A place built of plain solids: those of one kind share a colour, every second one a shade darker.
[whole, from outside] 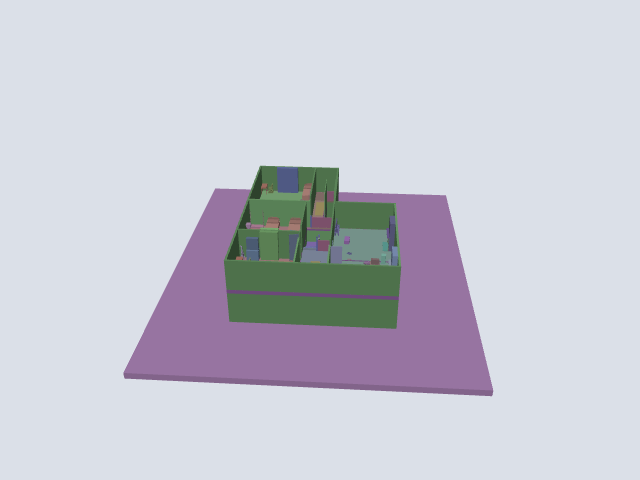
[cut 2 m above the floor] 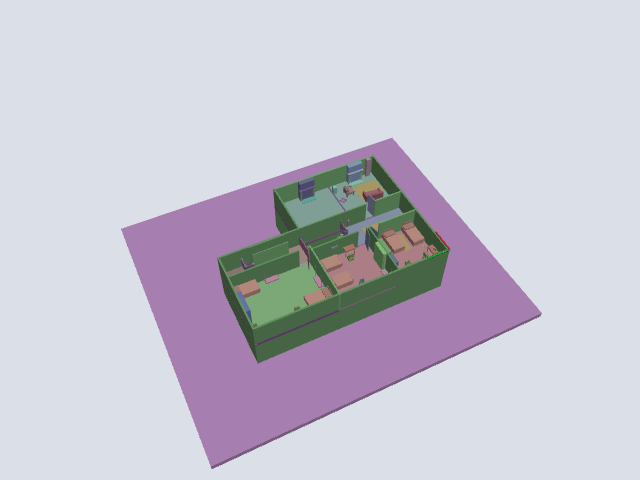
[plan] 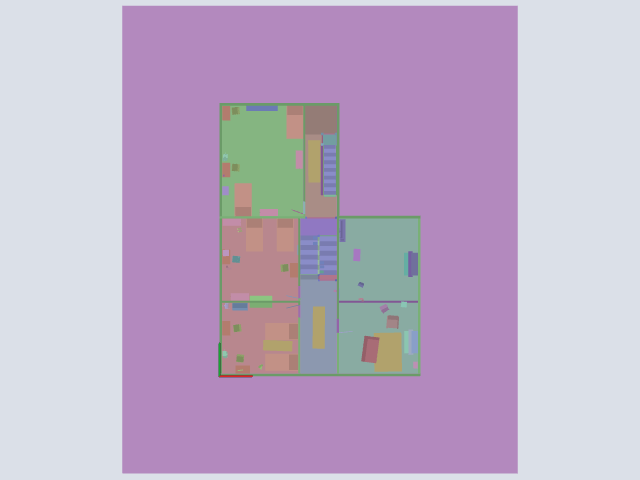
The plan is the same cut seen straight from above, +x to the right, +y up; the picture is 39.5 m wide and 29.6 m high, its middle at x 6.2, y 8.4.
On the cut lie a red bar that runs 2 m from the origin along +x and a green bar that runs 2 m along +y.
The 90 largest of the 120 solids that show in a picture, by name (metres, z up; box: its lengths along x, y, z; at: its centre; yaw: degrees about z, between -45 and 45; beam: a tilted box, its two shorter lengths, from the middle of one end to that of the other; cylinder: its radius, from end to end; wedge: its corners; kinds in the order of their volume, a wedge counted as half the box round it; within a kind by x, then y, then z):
{
 "under_1": {"box": [24.4, 28.84, 0.5], "at": [6.2, 8.42, -0.33]},
 "wall_1": {"box": [0.16, 4.37, 5.59], "at": [0.08, 2.35, 2.49]},
 "wall_2": {"box": [0.16, 5.07, 5.59], "at": [0.08, 7.2, 2.49]},
 "wall_3": {"box": [0.16, 6.82, 5.59], "at": [0.08, 13.27, 2.49]},
 "wall_4": {"box": [4.99, 0.13, 5.59], "at": [2.5, 4.59, 2.49]},
 "wall_5": {"box": [5.29, 0.13, 2.48], "at": [2.65, 9.79, 4.05]},
 "wall_6": {"box": [7.4, 0.16, 5.59], "at": [3.7, 16.76, 2.49]},
 "wall_7": {"box": [0.13, 3.46, 2.48], "at": [4.92, 1.89, 4.05]},
 "wall_8": {"box": [0.13, 4.16, 2.48], "at": [4.92, 7.65, 4.05]},
 "wall_9": {"box": [0.13, 5.91, 2.48], "at": [5.22, 13.73, 4.05]},
 "wall_10": {"box": [12.4, 0.16, 5.59], "at": [6.2, 0.08, 2.49]},
 "wall_11": {"box": [0.06, 3.07, 2.48], "at": [6.41, 12.7, 4.05]},
 "wall_12": {"box": [0.22, 3.07, 5.59], "at": [7.29, 12.7, 2.49]},
 "wall_13": {"box": [0.13, 2.52, 2.48], "at": [7.3, 1.42, 4.05]},
 "wall_14": {"box": [0.13, 6.2, 2.48], "at": [7.3, 6.63, 4.05]},
 "wall_15": {"box": [0.13, 5.07, 2.81], "at": [7.3, 7.2, 1.1]},
 "wall_16": {"box": [0.16, 1.27, 5.59], "at": [7.32, 10.53, 2.49]},
 "wall_17": {"box": [0.16, 2.45, 5.59], "at": [7.32, 15.46, 2.49]},
 "wall_18": {"box": [9.51, 0.13, 2.81], "at": [7.64, 9.79, 1.1]},
 "wall_19": {"box": [5.16, 0.16, 2.48], "at": [9.82, 9.81, 4.05]},
 "wall_20": {"box": [5.16, 0.031, 2.81], "at": [9.82, 9.88, 1.1]},
 "wall_21": {"box": [0.16, 9.57, 2.48], "at": [12.32, 4.95, 4.05]},
 "stair_1": {"box": [1.07, 0.33, 2.95], "at": [5.53, 6.43, 1.18]},
 "stair_2": {"box": [1.07, 0.62, 2.8], "at": [5.53, 6.58, 1.1]},
 "stair_3": {"box": [1.07, 0.92, 2.64], "at": [5.53, 6.73, 1.02]},
 "stair_4": {"box": [1.07, 1.22, 2.49], "at": [5.53, 6.88, 0.94]},
 "stair_5": {"box": [1.07, 1.52, 2.33], "at": [5.53, 7.03, 0.86]},
 "stair_6": {"box": [1.07, 1.82, 2.17], "at": [5.53, 7.18, 0.79]},
 "stair_7": {"box": [1.07, 2.11, 2.02], "at": [5.53, 7.33, 0.71]},
 "stair_8": {"box": [1.07, 2.41, 1.86], "at": [5.53, 7.48, 0.63]},
 "stair_9": {"box": [1.07, 2.41, 0.46], "at": [6.71, 7.45, -0.07]},
 "stair_10": {"box": [1.07, 2.11, 0.61], "at": [6.71, 7.6, 0.01]},
 "stair_11": {"box": [1.07, 1.82, 0.77], "at": [6.71, 7.74, 0.08]},
 "stair_12": {"box": [1.07, 1.52, 0.92], "at": [6.71, 7.89, 0.16]},
 "stair_13": {"box": [1.07, 1.22, 1.08], "at": [6.71, 8.04, 0.24]},
 "stair_14": {"box": [1.07, 0.92, 1.24], "at": [6.71, 8.19, 0.32]},
 "stair_15": {"box": [1.07, 0.62, 1.39], "at": [6.71, 8.34, 0.4]},
 "stair_16": {"box": [1.07, 0.33, 1.55], "at": [6.71, 8.49, 0.47]},
 "stair_17": {"box": [0.74, 0.26, 2.91], "at": [6.81, 11.29, 1.15]},
 "stair_18": {"box": [0.74, 0.5, 2.71], "at": [6.81, 11.41, 1.05]},
 "stair_19": {"box": [0.74, 0.74, 2.51], "at": [6.81, 11.53, 0.95]},
 "stair_20": {"box": [0.74, 1.21, 2.11], "at": [6.81, 11.76, 0.75]},
 "stair_21": {"box": [0.74, 1.45, 1.91], "at": [6.81, 11.88, 0.65]},
 "stair_22": {"box": [0.74, 1.68, 1.7], "at": [6.81, 12.0, 0.55]},
 "stair_23": {"box": [0.74, 1.92, 1.5], "at": [6.81, 12.12, 0.45]},
 "stair_24": {"box": [0.74, 2.15, 1.3], "at": [6.81, 12.24, 0.35]},
 "stair_25": {"box": [0.74, 2.39, 1.1], "at": [6.81, 12.36, 0.25]},
 "stair_26": {"box": [0.74, 2.86, 0.7], "at": [6.81, 12.59, 0.05]},
 "stair_27": {"box": [0.74, 3.1, 0.5], "at": [6.81, 12.71, -0.05]},
 "upper_floor_ballroom_1": {"box": [4.87, 9.57, 0.16], "at": [9.8, 4.95, 2.73]},
 "upper_floor_chamber_1": {"box": [4.7, 4.37, 0.16], "at": [2.51, 2.35, 2.73]},
 "upper_floor_chamber_2": {"box": [4.7, 5.07, 0.16], "at": [2.51, 7.2, 2.73]},
 "floor_hall_1": {"box": [2.25, 6.11, 0.5], "at": [6.12, 3.21, -0.25]},
 "child_bed_1": {"box": [1.06, 2.06, 0.4], "at": [1.46, 10.87, 3.19]},
 "child_bed_2": {"box": [1.06, 2.06, 0.4], "at": [2.16, 8.72, 3.19]},
 "child_bed_3": {"box": [0.96, 0.55, 0.2], "at": [2.16, 9.43, 3.39]},
 "child_bed_4": {"box": [2.06, 1.06, 0.4], "at": [3.85, 0.86, 3.19]},
 "child_bed_5": {"box": [2.06, 1.06, 0.4], "at": [3.85, 2.76, 3.19]},
 "child_bed_6": {"box": [1.06, 2.06, 0.4], "at": [4.06, 8.72, 3.19]},
 "child_bed_7": {"box": [0.96, 0.55, 0.2], "at": [4.06, 9.43, 3.39]},
 "child_bed_8": {"box": [0.55, 0.96, 0.2], "at": [4.55, 0.86, 3.39]},
 "child_bed_9": {"box": [0.55, 0.96, 0.2], "at": [4.55, 2.76, 3.39]},
 "child_bed_10": {"box": [1.06, 2.06, 0.4], "at": [4.66, 15.67, 3.19]},
 "upper_floor_chamber_ell_1": {"box": [5.0, 6.82, 0.16], "at": [2.66, 13.27, 2.73]},
 "stair_landing_1": {"box": [2.25, 1.08, 1.7], "at": [6.12, 9.19, 0.55]},
 "floor_back_hall_1": {"box": [1.95, 2.45, 0.5], "at": [6.26, 15.46, -0.25]},
 "fixture_breast_chamber_1": {"box": [1.4, 0.31, 2.53], "at": [2.56, 4.38, 4.02]},
 "fixture_breast_chamber_2": {"box": [1.4, 0.31, 2.53], "at": [2.56, 4.81, 4.02]},
 "upper_floor_upper_hall_1": {"box": [2.25, 5.8, 0.16], "at": [6.12, 3.06, 2.73]},
 "upper_floor_back_landing_1": {"box": [1.09, 3.74, 0.16], "at": [5.83, 13.03, 2.73]},
 "upper_floor_back_landing_2": {"box": [1.95, 1.43, 0.16], "at": [6.26, 10.45, 2.73]},
 "upper_floor_back_landing_3": {"box": [1.95, 1.78, 0.16], "at": [6.26, 15.79, 2.73]},
 "fixture_breast_chamber_ell_1": {"box": [1.94, 0.33, 2.53], "at": [2.62, 16.52, 4.02]},
 "fixture_breast_ballroom~_1": {"box": [0.42, 1.4, 2.53], "at": [12.03, 6.91, 4.02]},
 "fixture_breast_ballroom_1": {"box": [0.39, 1.38, 2.53], "at": [12.04, 2.1, 4.02]},
 "wall_band_1": {"box": [0.16, 6.82, 0.31], "at": [0.08, 13.27, 2.65]},
 "wall_band_2": {"box": [12.4, 0.16, 0.31], "at": [6.2, 0.08, 2.65]},
 "wall_band_3": {"box": [0.19, 3.07, 0.31], "at": [6.34, 12.7, 2.65]},
 "wall_band_4": {"box": [5.16, 0.13, 0.31], "at": [9.82, 4.59, 2.65]},
 "tall_cupboard_1": {"box": [0.96, 0.47, 0.89], "at": [1.26, 4.29, 3.25]},
 "tall_cupboard_2": {"box": [0.92, 0.3, 0.99], "at": [1.26, 4.36, 4.19]},
 "sofa_1": {"box": [0.23, 1.6, 0.39], "at": [8.96, 1.69, 3.45], "yaw": -7.4},
 "sofa_2": {"box": [0.93, 1.6, 0.34], "at": [9.31, 1.65, 3.09], "yaw": -7.4},
 "rug_1": {"box": [0.75, 2.6, 0.08], "at": [5.85, 13.25, 2.78], "yaw": 0.4},
 "rug_2": {"box": [0.75, 2.6, 0.08], "at": [6.12, 3.0, 2.78], "yaw": -0.6},
 "rug_3": {"box": [1.7, 2.4, 0.08], "at": [10.39, 1.48, 2.78], "yaw": 1.0},
 "wall_foot_1": {"box": [0.16, 5.07, 0.17], "at": [0.08, 7.2, 2.73]},
 "wall_foot_2": {"box": [0.13, 6.2, 0.17], "at": [7.3, 6.63, 2.73]},
 "billy_1": {"box": [0.28, 0.42, 2.02], "at": [12.09, 0.68, 3.82]},
 "stair_guard_1": {"box": [1.95, 0.08, 0.96], "at": [6.26, 9.77, 3.29]}
}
